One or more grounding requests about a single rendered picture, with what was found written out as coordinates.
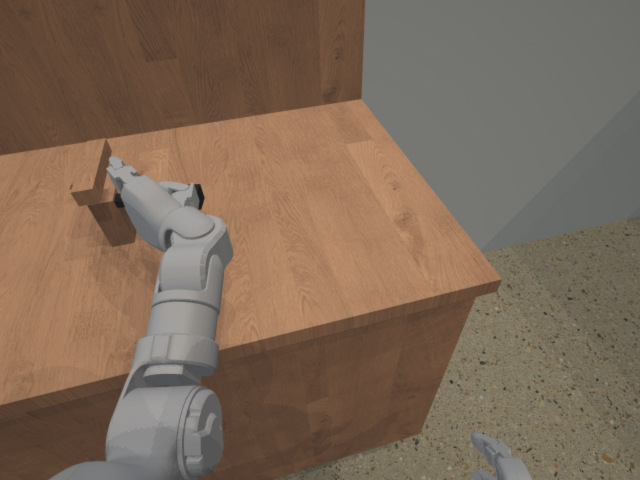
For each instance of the counter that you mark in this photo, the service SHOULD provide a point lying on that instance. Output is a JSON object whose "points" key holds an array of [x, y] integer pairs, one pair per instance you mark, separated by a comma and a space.
{"points": [[350, 282]]}

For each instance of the robot right hand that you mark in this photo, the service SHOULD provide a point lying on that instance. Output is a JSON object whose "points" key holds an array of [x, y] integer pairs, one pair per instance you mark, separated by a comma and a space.
{"points": [[499, 456]]}

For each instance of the robot left forearm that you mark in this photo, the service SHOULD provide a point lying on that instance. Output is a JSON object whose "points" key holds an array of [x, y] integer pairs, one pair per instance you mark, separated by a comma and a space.
{"points": [[179, 348]]}

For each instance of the left robot upper arm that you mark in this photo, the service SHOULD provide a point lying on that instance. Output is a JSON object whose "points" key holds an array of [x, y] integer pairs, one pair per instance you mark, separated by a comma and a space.
{"points": [[159, 433]]}

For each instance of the robot left hand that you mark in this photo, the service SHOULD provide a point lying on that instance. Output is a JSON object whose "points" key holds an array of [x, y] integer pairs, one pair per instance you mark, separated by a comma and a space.
{"points": [[147, 202]]}

